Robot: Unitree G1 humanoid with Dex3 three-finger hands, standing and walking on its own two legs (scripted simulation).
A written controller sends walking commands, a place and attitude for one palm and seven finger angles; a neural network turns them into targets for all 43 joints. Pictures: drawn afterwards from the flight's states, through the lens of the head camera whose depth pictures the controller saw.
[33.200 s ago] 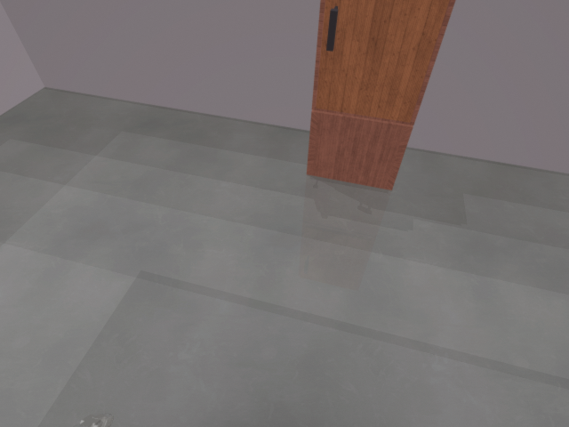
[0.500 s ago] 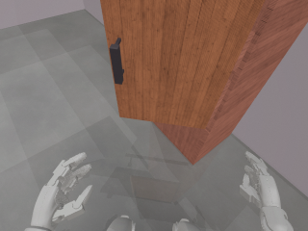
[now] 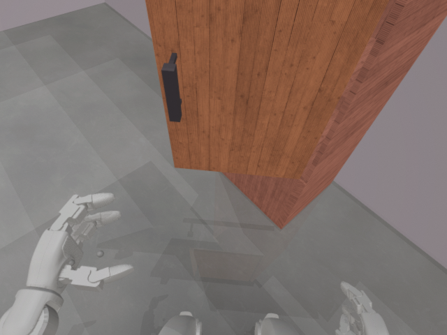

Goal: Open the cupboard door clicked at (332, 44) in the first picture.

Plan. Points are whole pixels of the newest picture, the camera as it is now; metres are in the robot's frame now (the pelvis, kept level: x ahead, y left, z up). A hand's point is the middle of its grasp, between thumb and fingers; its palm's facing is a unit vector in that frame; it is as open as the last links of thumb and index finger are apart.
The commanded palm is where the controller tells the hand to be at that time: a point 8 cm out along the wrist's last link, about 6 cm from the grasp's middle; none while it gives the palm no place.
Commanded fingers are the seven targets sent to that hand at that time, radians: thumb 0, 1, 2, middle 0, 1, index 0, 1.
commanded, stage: raise the hand with hooked fingers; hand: left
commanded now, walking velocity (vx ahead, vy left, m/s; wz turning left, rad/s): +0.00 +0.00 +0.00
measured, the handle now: (174, 88) +0.60 +0.14 +0.08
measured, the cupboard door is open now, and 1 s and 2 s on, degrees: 44 44 44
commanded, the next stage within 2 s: move the hooked fingers beside the handle in 1.14 s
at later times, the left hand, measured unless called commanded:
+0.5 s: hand (70, 214) +0.28 +0.25 +0.08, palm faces -0.01 -1.00 -0.06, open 13.9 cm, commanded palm +0.26 +0.30 +0.09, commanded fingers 0.00 -0.50 0.30 -0.30 -1.20 -0.30 -1.20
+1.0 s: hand (79, 199) +0.30 +0.24 +0.09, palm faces -0.02 -1.00 -0.04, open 14.0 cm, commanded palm +0.27 +0.29 +0.10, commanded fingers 0.00 -0.50 0.30 -0.30 -1.20 -0.30 -1.20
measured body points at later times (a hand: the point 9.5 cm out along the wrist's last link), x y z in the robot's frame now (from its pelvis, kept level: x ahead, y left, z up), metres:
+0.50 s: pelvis +0.01 -0.01 +0.02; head +0.06 +0.00 +0.47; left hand +0.27 +0.31 +0.09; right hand +0.19 -0.24 -0.05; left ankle +0.01 +0.09 -0.67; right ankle +0.03 -0.13 -0.67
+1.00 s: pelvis +0.01 -0.02 +0.03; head +0.06 -0.01 +0.47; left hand +0.30 +0.30 +0.10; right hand +0.15 -0.28 -0.05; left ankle +0.01 +0.09 -0.67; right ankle +0.03 -0.13 -0.67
